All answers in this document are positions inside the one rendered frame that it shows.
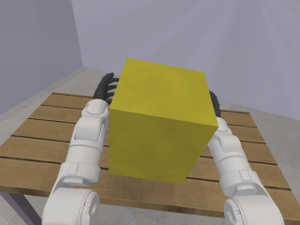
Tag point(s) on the robot right forearm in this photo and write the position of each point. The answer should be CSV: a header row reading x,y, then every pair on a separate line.
x,y
236,176

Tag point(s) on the table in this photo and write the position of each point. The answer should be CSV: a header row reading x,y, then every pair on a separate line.
x,y
31,158

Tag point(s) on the robot right hand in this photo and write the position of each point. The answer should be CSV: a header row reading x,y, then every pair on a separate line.
x,y
215,104

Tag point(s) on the robot left forearm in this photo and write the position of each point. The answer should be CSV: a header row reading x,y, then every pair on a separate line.
x,y
81,167

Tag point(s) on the left robot upper arm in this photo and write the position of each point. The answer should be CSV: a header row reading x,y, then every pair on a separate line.
x,y
72,206

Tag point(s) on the robot left hand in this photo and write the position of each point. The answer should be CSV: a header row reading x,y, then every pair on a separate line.
x,y
104,87

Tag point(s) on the right robot upper arm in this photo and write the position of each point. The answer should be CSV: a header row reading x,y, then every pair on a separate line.
x,y
251,210

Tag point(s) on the carton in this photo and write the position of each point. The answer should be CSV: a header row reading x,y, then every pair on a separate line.
x,y
161,118

